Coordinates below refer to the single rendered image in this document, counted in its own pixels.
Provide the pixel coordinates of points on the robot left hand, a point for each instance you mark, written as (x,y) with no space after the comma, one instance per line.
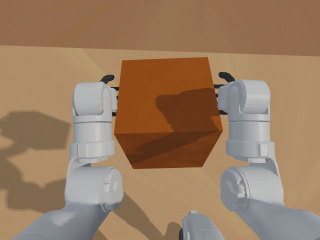
(106,79)

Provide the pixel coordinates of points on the robot left forearm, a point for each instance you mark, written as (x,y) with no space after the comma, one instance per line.
(92,107)

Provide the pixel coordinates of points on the carton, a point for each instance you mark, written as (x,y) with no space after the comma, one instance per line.
(167,112)

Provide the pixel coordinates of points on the robot right forearm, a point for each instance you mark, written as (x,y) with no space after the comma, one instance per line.
(247,103)

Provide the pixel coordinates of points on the right robot upper arm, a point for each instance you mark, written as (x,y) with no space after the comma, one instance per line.
(256,195)

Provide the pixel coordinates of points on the right robot shin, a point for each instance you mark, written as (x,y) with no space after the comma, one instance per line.
(192,212)

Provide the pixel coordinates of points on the robot right thigh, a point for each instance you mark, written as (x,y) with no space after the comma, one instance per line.
(197,226)

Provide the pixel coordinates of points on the left robot upper arm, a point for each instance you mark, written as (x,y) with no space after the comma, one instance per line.
(91,193)

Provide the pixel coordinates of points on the robot right hand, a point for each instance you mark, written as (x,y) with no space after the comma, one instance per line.
(228,78)

